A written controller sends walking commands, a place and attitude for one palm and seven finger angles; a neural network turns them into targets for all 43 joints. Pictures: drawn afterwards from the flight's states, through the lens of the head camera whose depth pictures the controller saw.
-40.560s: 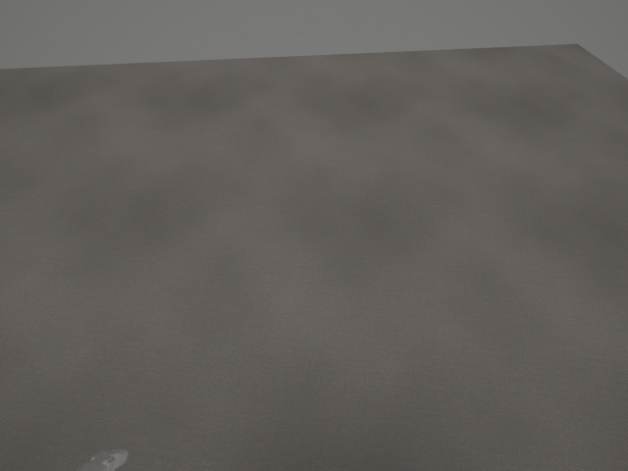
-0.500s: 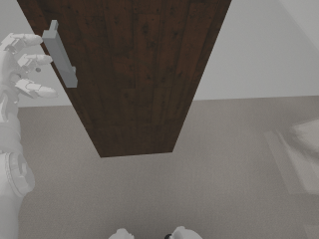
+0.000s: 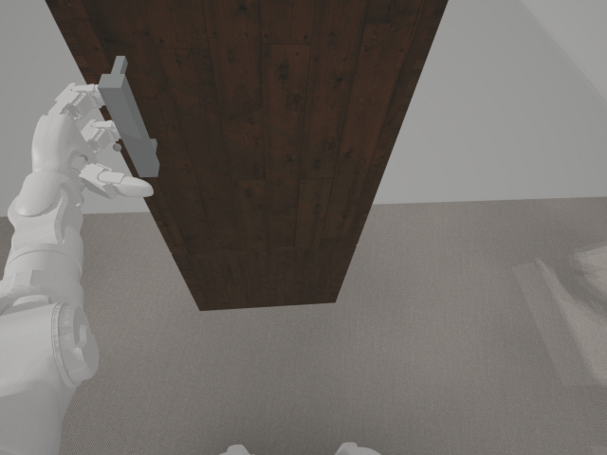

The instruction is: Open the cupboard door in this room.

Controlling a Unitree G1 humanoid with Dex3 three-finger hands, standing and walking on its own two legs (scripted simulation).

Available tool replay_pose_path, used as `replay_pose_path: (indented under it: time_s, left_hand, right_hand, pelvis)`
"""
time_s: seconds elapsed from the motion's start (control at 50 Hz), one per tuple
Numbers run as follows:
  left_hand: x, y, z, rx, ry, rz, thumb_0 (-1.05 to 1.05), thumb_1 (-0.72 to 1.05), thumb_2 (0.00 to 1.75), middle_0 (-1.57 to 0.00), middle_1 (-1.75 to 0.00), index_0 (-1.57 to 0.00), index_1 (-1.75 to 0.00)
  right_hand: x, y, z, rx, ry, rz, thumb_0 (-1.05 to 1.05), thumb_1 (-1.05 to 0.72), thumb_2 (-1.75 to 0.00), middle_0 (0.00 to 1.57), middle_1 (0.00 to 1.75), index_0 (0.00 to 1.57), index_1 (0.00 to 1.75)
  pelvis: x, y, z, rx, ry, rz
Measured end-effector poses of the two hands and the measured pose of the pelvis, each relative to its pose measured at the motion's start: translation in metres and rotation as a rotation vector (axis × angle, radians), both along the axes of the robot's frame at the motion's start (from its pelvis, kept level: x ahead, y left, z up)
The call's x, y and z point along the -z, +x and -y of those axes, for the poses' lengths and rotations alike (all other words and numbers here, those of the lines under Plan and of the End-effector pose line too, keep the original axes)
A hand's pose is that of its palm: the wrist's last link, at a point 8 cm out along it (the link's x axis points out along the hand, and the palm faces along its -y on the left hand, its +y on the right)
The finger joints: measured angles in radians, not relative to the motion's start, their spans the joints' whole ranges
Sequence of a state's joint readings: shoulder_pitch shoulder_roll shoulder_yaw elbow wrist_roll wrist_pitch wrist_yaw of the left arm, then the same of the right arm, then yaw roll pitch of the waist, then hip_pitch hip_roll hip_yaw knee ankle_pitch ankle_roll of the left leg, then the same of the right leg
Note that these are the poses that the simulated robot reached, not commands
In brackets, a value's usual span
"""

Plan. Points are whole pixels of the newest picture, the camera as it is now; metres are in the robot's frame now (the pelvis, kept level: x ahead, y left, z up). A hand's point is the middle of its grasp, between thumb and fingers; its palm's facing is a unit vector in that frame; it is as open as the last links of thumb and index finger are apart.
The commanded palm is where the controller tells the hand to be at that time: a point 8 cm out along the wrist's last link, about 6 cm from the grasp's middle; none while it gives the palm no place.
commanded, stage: slide the fingers in behind the handle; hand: left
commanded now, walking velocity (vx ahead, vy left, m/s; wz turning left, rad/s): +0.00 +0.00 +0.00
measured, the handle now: (135, 120) +0.53 +0.20 +0.11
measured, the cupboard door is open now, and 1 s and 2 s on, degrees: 0 0 2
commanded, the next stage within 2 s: close the thumb around the handle in 0.94 s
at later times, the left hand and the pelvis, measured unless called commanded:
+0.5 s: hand (147, 146) +0.48 +0.18 +0.11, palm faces +0.03 -1.00 +0.02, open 14.0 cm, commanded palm +0.45 +0.23 +0.11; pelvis -0.01 -0.01 +0.00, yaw +0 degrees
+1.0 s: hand (148, 147) +0.48 +0.18 +0.11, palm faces +0.03 -1.00 +0.01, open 14.0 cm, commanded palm +0.45 +0.23 +0.11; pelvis +0.00 -0.01 +0.00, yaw +0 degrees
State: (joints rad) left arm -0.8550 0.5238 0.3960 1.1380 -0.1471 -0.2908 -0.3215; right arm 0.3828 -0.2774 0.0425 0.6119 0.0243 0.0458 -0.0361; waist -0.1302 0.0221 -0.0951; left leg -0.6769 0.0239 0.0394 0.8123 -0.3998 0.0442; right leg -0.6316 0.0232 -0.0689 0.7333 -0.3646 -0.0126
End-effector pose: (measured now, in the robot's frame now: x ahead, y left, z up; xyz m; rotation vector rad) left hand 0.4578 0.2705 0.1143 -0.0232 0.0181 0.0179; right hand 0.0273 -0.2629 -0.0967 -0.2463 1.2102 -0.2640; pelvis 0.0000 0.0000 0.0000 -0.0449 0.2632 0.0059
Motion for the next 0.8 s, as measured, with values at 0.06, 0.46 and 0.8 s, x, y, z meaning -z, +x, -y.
replay_pose_path:
  time_s: [0.06,0.46,0.8]
  left_hand:
    - [-0.001,0.0,0.005,0.001,0.006,0.006,-0.01,-0.5,0.3,-0.3,-1.2,-0.3,-1.2]
    - [0.001,0.003,0.035,-0.006,0.004,-0.006,-0.01,-0.5,0.3,-0.3,-1.2,-0.3,-1.2]
    - [0.001,0.002,0.039,-0.015,0.012,0.005,-0.01,-0.5,0.3,-0.3,-1.2,-0.3,-1.2]
  right_hand:
    - [0.001,0.002,0.001,-0.004,0.003,0.008,0.01,-0.91,-0.9,0.2,0.3,0.2,0.3]
    - [0.005,-0.027,0.008,0.03,0.017,-0.039,0.01,-0.91,-0.9,0.2,0.3,0.2,0.3]
    - [0.004,-0.029,0.012,0.037,0.015,-0.033,0.01,-0.91,-0.9,0.2,0.3,0.2,0.3]
  pelvis:
    - [0.0,0.0,0.001,-0.001,0.001,0.001]
    - [0.0,-0.006,0.009,0.004,0.011,0.008]
    - [-0.001,-0.006,0.011,0.008,0.013,0.008]
